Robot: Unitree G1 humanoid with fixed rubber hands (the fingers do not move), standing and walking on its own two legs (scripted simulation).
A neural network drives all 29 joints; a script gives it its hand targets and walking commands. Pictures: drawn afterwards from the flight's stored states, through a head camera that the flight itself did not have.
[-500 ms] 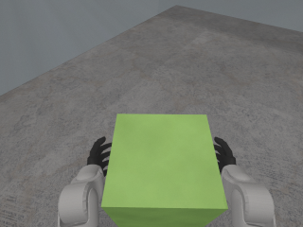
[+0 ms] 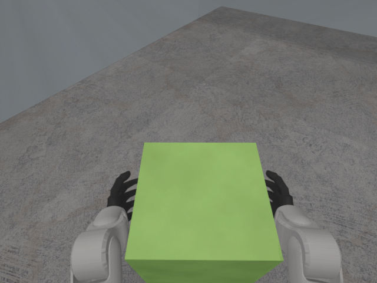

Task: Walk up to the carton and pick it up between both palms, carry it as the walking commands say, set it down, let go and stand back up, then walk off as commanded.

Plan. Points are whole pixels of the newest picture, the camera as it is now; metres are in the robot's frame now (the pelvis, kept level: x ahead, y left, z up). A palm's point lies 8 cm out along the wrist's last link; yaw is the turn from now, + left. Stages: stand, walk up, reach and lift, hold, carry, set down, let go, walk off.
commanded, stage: carry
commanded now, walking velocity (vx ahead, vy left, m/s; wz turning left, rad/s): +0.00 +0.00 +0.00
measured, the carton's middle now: (199, 219) +0.25 +0.00 +0.03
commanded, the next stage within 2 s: none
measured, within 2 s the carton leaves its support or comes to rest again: neither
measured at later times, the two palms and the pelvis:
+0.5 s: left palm (129, 204) +0.26 +0.13 +0.08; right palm (288, 201) +0.26 -0.17 +0.07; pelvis +0.02 -0.02 +0.00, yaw +1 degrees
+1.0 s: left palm (130, 198) +0.28 +0.14 +0.06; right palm (278, 193) +0.29 -0.16 +0.05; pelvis +0.03 -0.02 +0.00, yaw +1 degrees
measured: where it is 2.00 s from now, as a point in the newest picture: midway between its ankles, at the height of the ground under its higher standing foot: outside the picture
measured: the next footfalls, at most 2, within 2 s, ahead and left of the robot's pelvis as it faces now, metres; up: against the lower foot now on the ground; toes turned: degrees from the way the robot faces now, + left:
none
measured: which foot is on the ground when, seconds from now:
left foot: down 0.00-1.00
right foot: down 0.00-1.00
